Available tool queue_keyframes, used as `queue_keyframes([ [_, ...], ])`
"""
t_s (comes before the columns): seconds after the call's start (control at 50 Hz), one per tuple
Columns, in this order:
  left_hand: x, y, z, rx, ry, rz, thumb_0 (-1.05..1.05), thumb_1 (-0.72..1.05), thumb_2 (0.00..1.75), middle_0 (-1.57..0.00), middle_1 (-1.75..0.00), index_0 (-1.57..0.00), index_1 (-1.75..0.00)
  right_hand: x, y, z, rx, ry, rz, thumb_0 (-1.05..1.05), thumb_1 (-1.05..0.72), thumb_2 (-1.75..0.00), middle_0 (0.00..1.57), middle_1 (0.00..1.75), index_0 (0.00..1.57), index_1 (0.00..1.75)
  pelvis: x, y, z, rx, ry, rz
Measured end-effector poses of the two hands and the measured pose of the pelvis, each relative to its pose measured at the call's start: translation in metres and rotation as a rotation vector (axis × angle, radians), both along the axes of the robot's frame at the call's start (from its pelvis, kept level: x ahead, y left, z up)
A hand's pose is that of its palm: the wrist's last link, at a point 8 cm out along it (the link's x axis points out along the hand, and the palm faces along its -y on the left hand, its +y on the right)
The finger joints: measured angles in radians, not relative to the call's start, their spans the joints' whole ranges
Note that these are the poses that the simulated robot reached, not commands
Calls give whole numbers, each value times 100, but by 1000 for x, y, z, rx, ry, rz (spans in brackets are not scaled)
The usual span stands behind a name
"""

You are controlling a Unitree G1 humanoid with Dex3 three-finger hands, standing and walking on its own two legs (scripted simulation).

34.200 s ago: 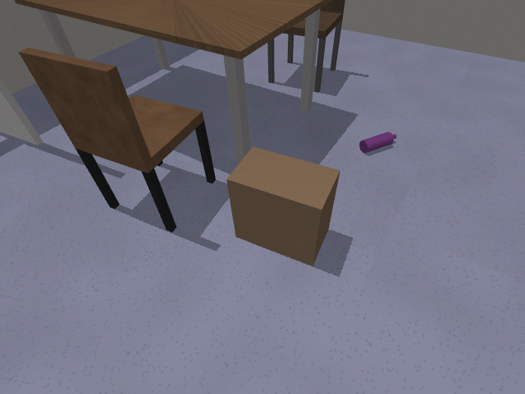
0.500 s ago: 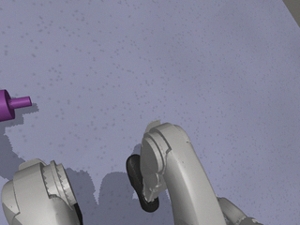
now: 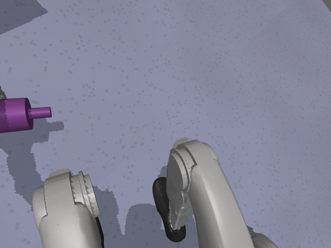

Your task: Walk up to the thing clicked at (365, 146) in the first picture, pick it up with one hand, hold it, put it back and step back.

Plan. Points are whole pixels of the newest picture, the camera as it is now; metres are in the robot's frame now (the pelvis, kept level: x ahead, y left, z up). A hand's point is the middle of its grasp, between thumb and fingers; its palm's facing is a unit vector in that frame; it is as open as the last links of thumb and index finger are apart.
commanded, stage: settle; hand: left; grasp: from above
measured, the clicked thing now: out of the picture +0.45 +0.33 -0.22
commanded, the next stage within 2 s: lift in 0.42 s
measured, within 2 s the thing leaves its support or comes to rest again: neither
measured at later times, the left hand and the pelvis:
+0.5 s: hand out of the picture +0.44 +0.33 -0.12, palm faces -0.47 -0.03 -0.88, open 10.6 cm; pelvis -0.01 -0.01 +0.03, yaw +4 degrees
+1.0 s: hand out of the picture +0.39 +0.34 -0.02, palm faces -0.49 -0.07 -0.87, open 10.7 cm; pelvis -0.01 +0.00 +0.10, yaw +7 degrees
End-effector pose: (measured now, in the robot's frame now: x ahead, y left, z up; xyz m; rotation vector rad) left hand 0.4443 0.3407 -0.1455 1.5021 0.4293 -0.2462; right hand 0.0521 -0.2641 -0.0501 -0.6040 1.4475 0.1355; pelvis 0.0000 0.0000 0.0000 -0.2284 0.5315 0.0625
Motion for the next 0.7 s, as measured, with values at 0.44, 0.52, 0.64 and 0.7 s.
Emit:
queue_keyframes([
  [0.44, -2, -12, 75, 13, 69, -33, 0, -11, 58, -64, -60, -68, -58, 24, -13, -1, 9, -76, -69, 0, -92, -90, 20, 30, 20, 30, -11, -7, 27, 52, 32, 37],
  [0.52, -1, -10, 83, 20, 59, -45, 0, -11, 58, -64, -61, -67, -59, 14, -13, 0, -4, -54, -91, 0, -93, -90, 20, 30, 20, 30, -12, -7, 29, 52, 35, 38],
  [0.64, -3, -7, 98, 20, 40, -34, 0, -11, 60, -63, -61, -67, -59, 4, -9, 4, -7, -33, -135, 1, -93, -90, 20, 30, 20, 30, -12, -5, 35, 53, 51, 44],
  [0.7, -7, -6, 106, 17, 50, -17, -1, -12, 61, -62, -62, -66, -61, 2, -6, 7, 3, -34, -160, 1, -93, -90, 20, 30, 20, 30, -12, -4, 43, 55, 62, 48],
])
